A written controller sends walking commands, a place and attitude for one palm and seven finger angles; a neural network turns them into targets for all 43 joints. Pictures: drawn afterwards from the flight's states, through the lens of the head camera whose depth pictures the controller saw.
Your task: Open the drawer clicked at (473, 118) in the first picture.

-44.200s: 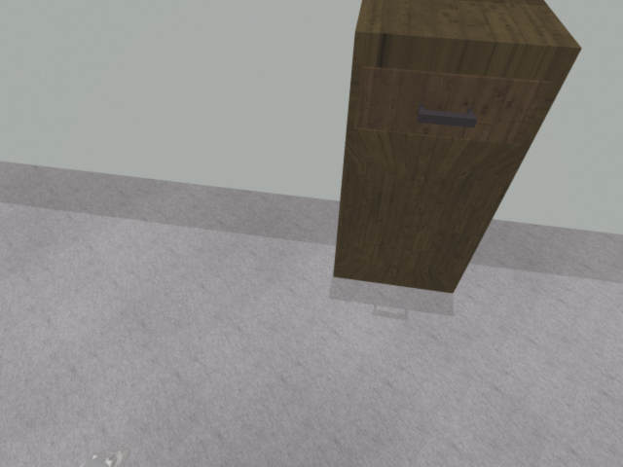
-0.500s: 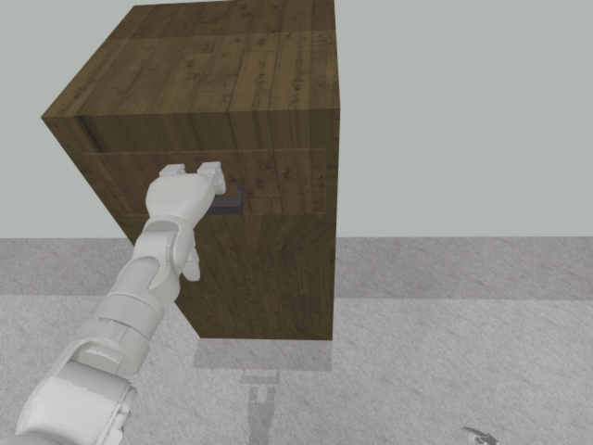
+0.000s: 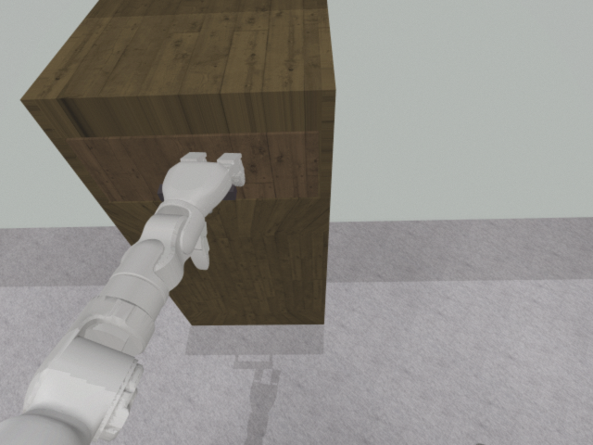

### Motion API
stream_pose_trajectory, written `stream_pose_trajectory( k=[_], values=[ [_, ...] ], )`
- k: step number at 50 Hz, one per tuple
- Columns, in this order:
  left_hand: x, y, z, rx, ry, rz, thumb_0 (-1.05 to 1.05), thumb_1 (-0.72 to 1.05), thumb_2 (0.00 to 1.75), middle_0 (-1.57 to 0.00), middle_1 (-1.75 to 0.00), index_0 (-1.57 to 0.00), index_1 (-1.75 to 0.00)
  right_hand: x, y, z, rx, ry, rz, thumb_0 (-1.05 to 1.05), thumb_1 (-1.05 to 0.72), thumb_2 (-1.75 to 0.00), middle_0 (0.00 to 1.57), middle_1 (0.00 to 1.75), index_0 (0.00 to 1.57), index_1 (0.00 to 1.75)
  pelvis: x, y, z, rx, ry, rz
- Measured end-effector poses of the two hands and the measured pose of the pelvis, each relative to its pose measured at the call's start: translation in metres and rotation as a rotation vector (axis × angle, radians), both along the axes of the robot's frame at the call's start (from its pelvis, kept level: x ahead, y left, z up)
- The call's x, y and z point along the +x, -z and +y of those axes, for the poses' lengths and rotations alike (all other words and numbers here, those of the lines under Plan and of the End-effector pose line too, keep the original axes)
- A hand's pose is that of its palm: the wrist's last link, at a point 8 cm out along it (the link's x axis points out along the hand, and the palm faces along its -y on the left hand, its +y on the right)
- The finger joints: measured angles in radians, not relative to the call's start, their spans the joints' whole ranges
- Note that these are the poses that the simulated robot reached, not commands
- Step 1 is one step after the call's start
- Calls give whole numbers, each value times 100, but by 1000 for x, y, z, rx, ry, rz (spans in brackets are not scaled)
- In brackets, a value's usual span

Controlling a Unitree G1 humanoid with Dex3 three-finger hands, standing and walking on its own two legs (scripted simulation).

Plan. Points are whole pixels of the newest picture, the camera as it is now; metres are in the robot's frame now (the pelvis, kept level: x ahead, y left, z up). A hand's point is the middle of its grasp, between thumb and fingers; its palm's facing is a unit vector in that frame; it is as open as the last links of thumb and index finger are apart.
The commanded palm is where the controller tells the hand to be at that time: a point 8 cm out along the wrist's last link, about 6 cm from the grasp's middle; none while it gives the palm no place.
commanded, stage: re-aim the fingers above the handle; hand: left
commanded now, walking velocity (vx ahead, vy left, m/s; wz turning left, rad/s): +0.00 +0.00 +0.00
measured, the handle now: (199, 183) +0.54 +0.18 +0.01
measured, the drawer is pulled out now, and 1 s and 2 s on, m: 0.00 0.00 0.00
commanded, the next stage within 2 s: lower the fingers behind the handle in 1.16 s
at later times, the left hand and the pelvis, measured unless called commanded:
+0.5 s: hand (218, 217) +0.43 +0.13 +0.05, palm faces -0.11 -0.09 -0.99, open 13.8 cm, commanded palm +0.44 +0.18 +0.13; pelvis +0.01 +0.01 +0.00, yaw +1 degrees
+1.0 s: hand (215, 210) +0.43 +0.13 +0.06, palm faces -0.05 -0.08 -1.00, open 13.7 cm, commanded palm +0.44 +0.18 +0.12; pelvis +0.01 +0.01 +0.00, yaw +0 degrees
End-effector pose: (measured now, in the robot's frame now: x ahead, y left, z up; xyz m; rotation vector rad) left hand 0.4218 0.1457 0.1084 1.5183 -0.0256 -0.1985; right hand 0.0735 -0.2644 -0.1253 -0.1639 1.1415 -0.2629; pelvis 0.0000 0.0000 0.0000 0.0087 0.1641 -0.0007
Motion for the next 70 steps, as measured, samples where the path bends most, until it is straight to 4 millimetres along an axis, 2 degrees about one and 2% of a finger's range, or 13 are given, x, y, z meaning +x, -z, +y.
stream_pose_trajectory(
  k=[6, 10, 16, 22, 27, 33, 35, 39, 45, 51, 56, 62, 70],
  values=[
    [13, -22, -19, -47, 48, -241, 0, -49, 30, -33, -120, -32, -120, -2, 3, 7, 17, 26, -15, 1, -90, -89, 20, 30, 20, 30, 1, 3, 5, 5, 38, 22],
    [29, -36, 15, 64, -163, -303, 0, -49, 30, -32, -120, -32, -120, -2, 9, 17, 65, 27, 1, 1, -90, -89, 20, 30, 20, 30, 1, 1, 5, 8, 61, 31],
    [23, -20, 72, 133, -431, -17, 0, -48, 30, -32, -120, -31, -120, 5, 8, 24, 97, 30, 20, 1, -90, -89, 20, 30, 20, 30, 8, -3, 5, 2, 38, 25],
    [-2, 10, 25, 1, -77, 105, 0, -48, 30, -32, -120, -31, -120, 28, -5, 10, -8, -39, -16, 1, -90, -89, 20, 30, 20, 30, 12, -1, 6, -7, -17, 0],
    [-5, -6, -18, -81, 173, -126, 0, -49, 30, -33, -120, -32, -120, 44, -9, 5, -45, -46, -73, 1, -90, -89, 20, 30, 20, 30, 10, 4, 9, -7, -1, 13],
    [31, -40, 24, 25, -108, -326, 0, -49, 30, -32, -120, -32, -120, 41, 1, 18, 26, -29, -64, 1, -90, -89, 19, 30, 20, 30, 5, 5, 8, 2, 40, 38],
    [38, -41, 50, 107, -263, -282, 0, -49, 30, -32, -120, -32, -120, 36, 6, 24, 63, -24, -38, 1, -90, -89, 19, 30, 20, 30, 6, 3, 8, 3, 48, 46],
    [31, -32, 66, 127, -389, -82, 0, -48, 30, -31, -120, -33, -124, 24, 10, 30, 109, -7, 17, 1, -90, -89, 20, 30, 20, 30, 12, -1, 7, -2, 33, 40],
    [7, 11, 26, 6, -128, 148, 0, -49, 30, -32, -120, -33, -123, 21, 1, 17, 30, -18, 18, 1, -90, -89, 20, 30, 20, 30, 12, 0, 5, -5, -6, 5],
    [-6, -11, -7, -48, 123, -135, 0, -49, 30, -34, -122, -33, -121, 22, 1, 4, -21, -28, -22, 1, -90, -89, 20, 30, 20, 30, 5, 5, 5, -4, 1, 13],
    [16, -39, 26, 29, -110, -322, 0, -49, 30, -33, -121, -32, -120, 15, 8, 8, 30, -21, -15, 1, -90, -89, 19, 30, 20, 30, -2, 6, 1, 4, 24, 32],
    [19, -29, 71, 158, -429, -68, 0, -48, 30, -32, -121, -31, -120, 1, 12, 14, 96, 11, 25, 1, -90, -89, 20, 30, 20, 30, 0, 1, -1, 3, 23, 32],
    [-8, 12, -4, -35, 21, 83, 0, -49, 30, -32, -120, -32, -120, 6, 0, -1, -15, -8, -1, 1, -90, -89, 20, 30, 20, 30, 1, 2, -3, 0, -3, -1]
  ],
)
